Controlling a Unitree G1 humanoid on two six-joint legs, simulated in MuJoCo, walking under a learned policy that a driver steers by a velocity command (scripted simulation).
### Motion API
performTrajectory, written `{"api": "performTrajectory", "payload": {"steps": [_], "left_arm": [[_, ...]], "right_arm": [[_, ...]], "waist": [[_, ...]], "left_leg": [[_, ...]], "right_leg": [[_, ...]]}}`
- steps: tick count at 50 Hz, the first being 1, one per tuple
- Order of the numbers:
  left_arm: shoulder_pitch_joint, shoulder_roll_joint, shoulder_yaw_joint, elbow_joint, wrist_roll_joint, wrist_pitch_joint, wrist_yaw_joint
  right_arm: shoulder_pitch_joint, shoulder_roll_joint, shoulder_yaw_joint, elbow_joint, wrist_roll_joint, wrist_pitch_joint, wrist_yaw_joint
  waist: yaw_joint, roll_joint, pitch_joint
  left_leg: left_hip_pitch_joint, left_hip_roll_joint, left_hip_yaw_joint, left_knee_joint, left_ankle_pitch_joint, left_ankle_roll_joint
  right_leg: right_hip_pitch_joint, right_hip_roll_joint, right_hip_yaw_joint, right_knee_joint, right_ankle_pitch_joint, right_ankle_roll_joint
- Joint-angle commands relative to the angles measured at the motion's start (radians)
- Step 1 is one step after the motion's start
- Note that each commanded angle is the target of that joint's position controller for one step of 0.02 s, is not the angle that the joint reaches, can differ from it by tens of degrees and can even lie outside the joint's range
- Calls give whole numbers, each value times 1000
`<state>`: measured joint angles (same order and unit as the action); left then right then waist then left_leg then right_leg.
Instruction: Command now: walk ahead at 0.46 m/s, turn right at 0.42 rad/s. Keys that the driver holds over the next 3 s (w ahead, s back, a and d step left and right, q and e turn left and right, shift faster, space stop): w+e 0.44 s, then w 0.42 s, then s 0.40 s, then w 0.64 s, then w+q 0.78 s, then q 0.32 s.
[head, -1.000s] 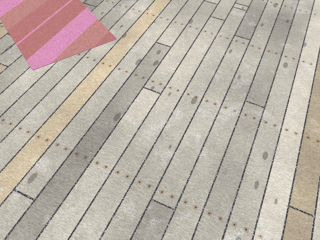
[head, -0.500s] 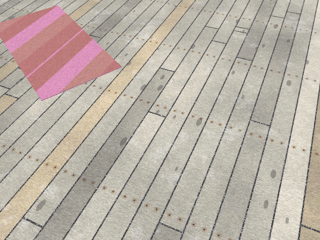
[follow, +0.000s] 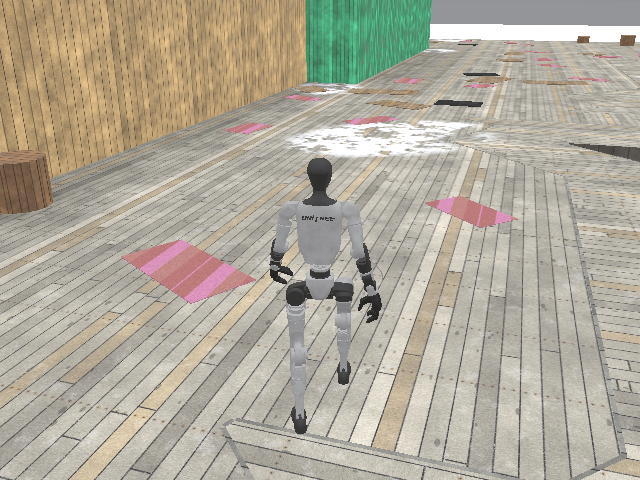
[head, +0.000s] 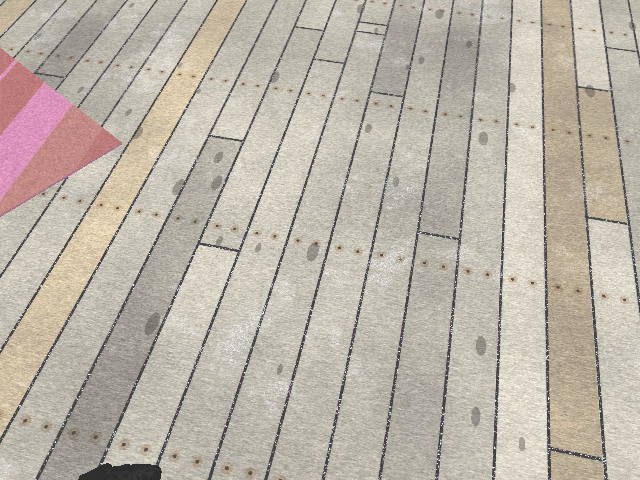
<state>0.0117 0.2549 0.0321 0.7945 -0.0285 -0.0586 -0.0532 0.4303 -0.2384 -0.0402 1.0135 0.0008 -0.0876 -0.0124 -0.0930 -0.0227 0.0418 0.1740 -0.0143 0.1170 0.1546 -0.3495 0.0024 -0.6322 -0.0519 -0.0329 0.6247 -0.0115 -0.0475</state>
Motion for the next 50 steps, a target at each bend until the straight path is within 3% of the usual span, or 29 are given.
{"api": "performTrajectory", "payload": {"steps": [1, 3, 4, 5, 6, 7, 8, 9, 11, 13, 16, 20, 23, 25, 27, 28, 29, 30, 31, 32, 33, 34, 35, 36, 39, 43, 45, 48, 50], "left_arm": [[-107, 84, 20, -111, 2, -14, -15], [72, 143, 56, -76, -1, -6, -17], [232, 191, 86, -34, -4, 3, -7], [376, 270, 113, -12, -2, 19, 18], [340, 307, 109, -37, 0, 14, 15], [326, 218, 85, -36, 7, 5, 15], [280, 182, 75, -38, 14, -6, 18], [209, 163, 67, -53, 15, -18, 13], [127, 147, 61, -85, 33, -30, 15], [125, 151, 61, -86, 27, -30, 23], [193, 172, 67, -75, 18, -31, 45], [277, 192, 74, -59, 6, -17, 62], [332, 183, 72, -41, -1, -7, 67], [365, 165, 67, -29, 3, 1, 72], [387, 164, 66, -20, 10, 8, 74], [375, 176, 69, -19, 14, 11, 73], [362, 156, 61, -26, 15, 11, 69], [349, 117, 43, -43, 26, 7, 64], [482, 62, 24, -45, 5, -6, 60], [492, 98, 23, -41, -4, -15, 61], [388, 180, 43, -54, -13, -17, 61], [305, 177, 42, -74, -6, -17, 62], [256, 162, 41, -91, 11, -20, 59], [254, 149, 44, -92, 20, -20, 57], [274, 92, 31, -90, 20, -13, 53], [145, 63, 14, -132, 29, -23, 48], [84, 52, 9, -145, 32, -32, 42], [46, 64, 16, -156, 33, -45, 27], [77, 96, 29, -149, 37, -48, 18]], "right_arm": [[-19, -197, -42, -47, 6, 0, -8], [-40, -217, -49, -66, -2, 23, -18], [-45, -215, -46, -81, -4, 30, -24], [-26, -179, -31, -112, -24, 22, -24], [50, -44, 11, -153, -12, -13, -1], [-75, -158, -17, -171, 22, -55, 13], [-151, -195, -27, -207, 51, -72, 18], [-179, -181, -27, -207, 36, -77, 7], [-140, -179, -39, -206, 3, -58, -4], [-134, -153, -39, -221, -9, -31, -7], [-258, -143, -38, -277, -24, -15, -15], [-413, -105, -22, -332, -18, -31, -3], [-475, -119, -20, -361, 0, -40, 14], [-492, -135, -22, -371, 1, -50, 28], [-481, -152, -26, -375, -2, -60, 37], [-433, -160, -31, -370, 1, -62, 34], [-331, -192, -47, -344, -4, -67, 28], [-181, -241, -62, -326, -19, -70, 21], [-34, -327, -91, -287, -25, -57, 19], [5, -259, -79, -258, 5, -46, 31], [-51, -187, -57, -271, 16, -42, 31], [-120, -163, -46, -287, 8, -33, 29], [-160, -144, -37, -286, 0, -27, 30], [-182, -130, -30, -285, -10, -29, 30], [-180, -145, -33, -269, -3, -33, 33], [-143, -188, -44, -242, 11, -25, 24], [-122, -188, -40, -225, 9, -14, 16], [-54, -187, -34, -188, 10, 2, 10], [-73, -197, -35, -184, 13, 13, 6]], "waist": [[59, 116, 59], [164, 144, -67], [242, 123, -151], [271, -40, -253], [165, -253, -399], [221, -126, -342], [199, -87, -199], [148, 50, -104], [73, 28, -75], [48, -2, -60], [85, -1, -8], [151, -24, -15], [176, -43, -25], [183, -50, -31], [173, -73, -35], [140, -112, -43], [86, -102, -98], [14, -53, -236], [23, 195, -401], [15, 293, -387], [1, 171, -224], [16, 91, -124], [38, 58, -41], [67, 83, -22], [93, 126, -29], [60, 95, -18], [44, 92, -6], [32, 116, -49], [68, 132, -76]], "left_leg": [[-89, 274, -5, 53, 806, 111], [-75, 266, 38, 324, 1120, 82], [-195, 237, 50, 547, 1089, 53], [-458, 172, 54, 890, 653, 17], [-815, -49, -89, 1241, -182, -27], [-922, 3, -254, 1309, -163, 8], [-962, 47, -230, 1268, -74, 36], [-907, 95, -223, 1172, 1, 42], [-777, 143, -236, 1055, 52, 20], [-738, 152, -219, 975, 71, -10], [-784, 134, -191, 777, 222, -59], [-715, 66, -178, 469, 458, -68], [-694, 43, -190, 378, 483, -60], [-701, 42, -198, 332, 444, -43], [-680, 28, -179, 309, 340, -14], [-615, 27, -172, 294, 304, 12], [-469, 21, -157, 254, 305, 50], [-215, 138, -260, 304, 325, 122], [187, 344, -638, 295, 185, 288], [218, 418, -882, 165, -31, 310], [95, 386, -792, 139, -143, 262], [-40, 345, -664, 117, -81, 231], [-161, 304, -579, 79, 15, 230], [-231, 273, -518, 57, 105, 219], [-316, 231, -404, 2, 254, 233], [-317, 196, -274, -22, 398, 217], [-345, 161, -198, 15, 624, 186], [-286, 161, -180, 93, 731, 153], [-244, 178, -204, 172, 720, 127]], "right_leg": [[94, 47, -49, -33, -22, -53], [305, 117, -92, -15, -89, -99], [543, 135, -66, -37, -83, -133], [831, -44, 228, -56, -166, -195], [1066, -295, 862, -278, -467, -401], [1012, -269, 867, -378, -530, -342], [877, -236, 705, -388, -461, -292], [696, -183, 576, -404, -315, -256], [504, -125, 461, -421, -126, -250], [393, -105, 409, -455, -108, -259], [325, -59, 336, -469, -88, -241], [329, -13, 300, -427, -95, -178], [404, -39, 349, -377, -129, -167], [495, -72, 388, -311, -107, -164], [571, -100, 419, -262, -8, -154], [574, -110, 433, -223, 61, -145], [567, -65, 406, -130, 185, -121], [474, -17, 349, 97, 163, -88], [122, 132, 214, 451, -127, -1], [-64, 138, 215, 603, -555, 12], [-145, 85, 238, 670, -496, 5], [-144, 44, 192, 660, -420, 5], [-137, 13, 166, 596, -363, 9], [-91, -24, 157, 538, -320, 10], [-29, -52, 112, 426, -271, 33], [-17, -51, 74, 153, -68, 56], [75, -7, 41, 13, 50, 58], [170, 49, 38, -88, 154, 42], [231, 56, 62, -134, 120, 14]]}}
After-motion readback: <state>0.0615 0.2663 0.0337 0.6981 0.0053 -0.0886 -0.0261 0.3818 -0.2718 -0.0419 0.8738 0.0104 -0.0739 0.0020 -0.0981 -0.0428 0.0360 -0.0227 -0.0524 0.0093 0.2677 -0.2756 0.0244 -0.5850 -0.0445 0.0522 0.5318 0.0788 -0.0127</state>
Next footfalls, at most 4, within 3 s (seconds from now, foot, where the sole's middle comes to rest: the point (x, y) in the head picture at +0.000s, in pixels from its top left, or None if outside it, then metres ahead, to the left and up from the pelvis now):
0.08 right None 0.24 -0.11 -0.77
0.60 left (294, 436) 0.55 0.02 -0.77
1.04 right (425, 355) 0.72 -0.28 -0.77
1.42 left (310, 382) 0.67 -0.02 -0.77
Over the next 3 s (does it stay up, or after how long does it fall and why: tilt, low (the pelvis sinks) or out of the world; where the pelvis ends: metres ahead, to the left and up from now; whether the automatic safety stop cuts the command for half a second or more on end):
stays up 1.25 -0.35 -0.01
